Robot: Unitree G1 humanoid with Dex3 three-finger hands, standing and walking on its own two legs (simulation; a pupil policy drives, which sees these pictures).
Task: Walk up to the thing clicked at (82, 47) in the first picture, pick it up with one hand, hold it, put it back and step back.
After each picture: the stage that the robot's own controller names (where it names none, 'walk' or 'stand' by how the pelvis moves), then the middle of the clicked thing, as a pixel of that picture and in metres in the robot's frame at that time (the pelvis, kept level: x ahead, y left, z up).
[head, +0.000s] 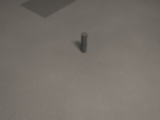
stand; (83, 42) +1.32 -0.06 -0.66
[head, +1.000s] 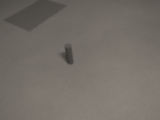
walk; (69, 54) +1.18 +0.19 -0.63
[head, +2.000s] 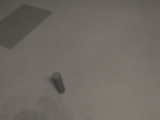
walk; (59, 83) +0.76 +0.26 -0.64
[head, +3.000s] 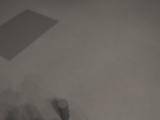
walk; (64, 110) +0.52 +0.15 -0.64
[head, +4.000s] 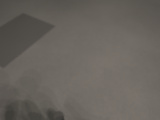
stand; out of the picture +0.45 +0.14 -0.65
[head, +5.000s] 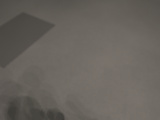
stand; out of the picture +0.43 +0.15 -0.66
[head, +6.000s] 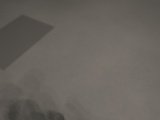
stand; out of the picture +0.44 +0.16 -0.66
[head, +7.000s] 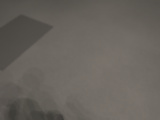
stand; out of the picture +0.43 +0.16 -0.66
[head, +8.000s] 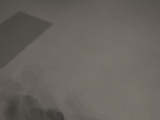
go down; out of the picture +0.43 +0.15 -0.66
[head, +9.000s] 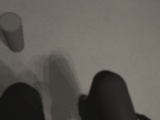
go down; (14, 35) +0.53 +0.17 -0.25
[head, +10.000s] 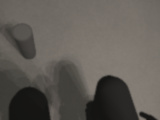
approach; (26, 44) +0.52 +0.16 -0.27
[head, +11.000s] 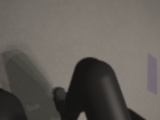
close in; out of the picture +0.52 +0.21 -0.17
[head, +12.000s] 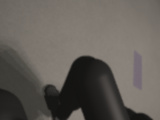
close; out of the picture +0.51 +0.22 -0.18
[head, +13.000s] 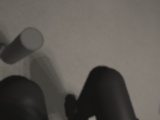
lift; (19, 49) +0.44 +0.14 -0.20
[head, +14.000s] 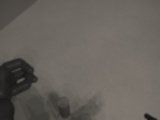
close; (64, 108) +0.40 +0.08 -0.52
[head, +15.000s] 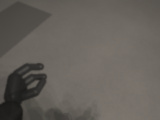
hold; out of the picture +0.38 +0.08 -0.61
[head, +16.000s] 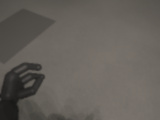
hold; out of the picture +0.38 +0.07 -0.61
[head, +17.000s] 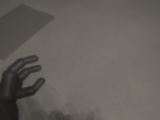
stand; out of the picture +0.38 +0.08 -0.60
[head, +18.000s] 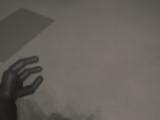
stand; out of the picture +0.38 +0.08 -0.61
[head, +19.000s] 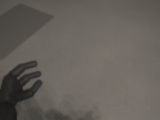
stand; out of the picture +0.37 +0.08 -0.62
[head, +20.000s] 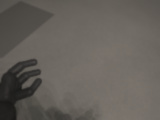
stand; out of the picture +0.38 +0.08 -0.61
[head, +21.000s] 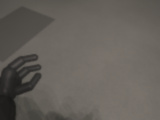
stand; out of the picture +0.38 +0.08 -0.61
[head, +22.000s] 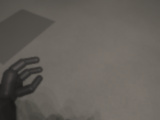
stand; out of the picture +0.38 +0.08 -0.61
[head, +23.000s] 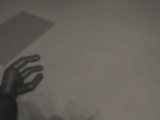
stand; out of the picture +0.37 +0.08 -0.61
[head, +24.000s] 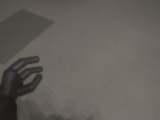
stand; out of the picture +0.37 +0.08 -0.61
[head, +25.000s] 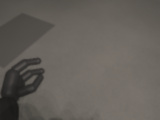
stand; out of the picture +0.37 +0.08 -0.62
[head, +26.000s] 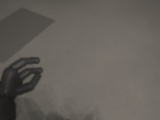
close; out of the picture +0.37 +0.08 -0.62
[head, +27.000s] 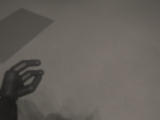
close; out of the picture +0.38 +0.08 -0.62
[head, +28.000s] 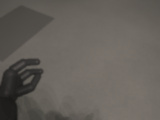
close; out of the picture +0.37 +0.08 -0.61
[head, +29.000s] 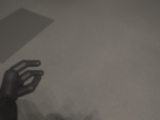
close; out of the picture +0.38 +0.08 -0.61
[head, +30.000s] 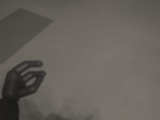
close; out of the picture +0.38 +0.08 -0.61
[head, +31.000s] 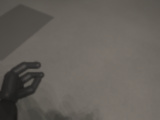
close; out of the picture +0.37 +0.08 -0.61
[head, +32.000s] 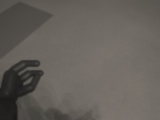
close; out of the picture +0.38 +0.08 -0.61
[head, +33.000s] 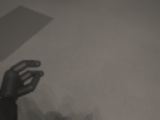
close; out of the picture +0.38 +0.08 -0.61
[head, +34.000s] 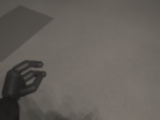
close; out of the picture +0.37 +0.08 -0.61
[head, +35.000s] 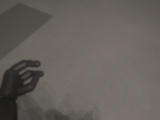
close; out of the picture +0.38 +0.08 -0.61
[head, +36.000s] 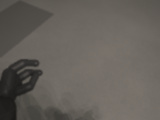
close; out of the picture +0.38 +0.08 -0.61
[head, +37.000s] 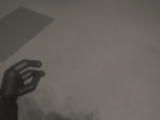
close; out of the picture +0.37 +0.08 -0.61
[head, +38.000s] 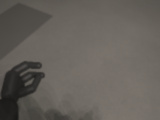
close; out of the picture +0.37 +0.08 -0.61
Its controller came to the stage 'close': yes
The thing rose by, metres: 0.00
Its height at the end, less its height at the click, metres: +0.00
